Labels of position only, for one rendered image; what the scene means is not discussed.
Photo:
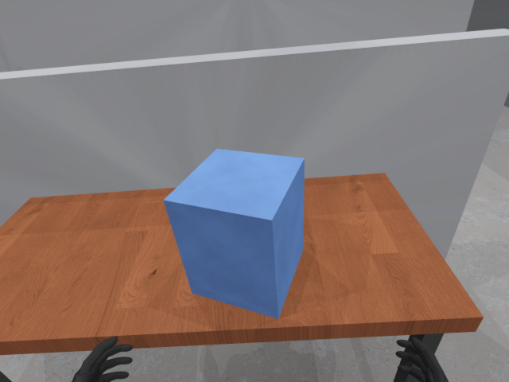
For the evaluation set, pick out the right robot hand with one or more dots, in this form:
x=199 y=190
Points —
x=427 y=362

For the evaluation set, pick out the left robot hand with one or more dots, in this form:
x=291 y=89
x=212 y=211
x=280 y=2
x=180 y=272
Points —
x=96 y=363

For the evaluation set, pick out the table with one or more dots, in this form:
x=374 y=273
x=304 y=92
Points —
x=78 y=269

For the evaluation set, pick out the carton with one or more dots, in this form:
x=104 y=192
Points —
x=238 y=220

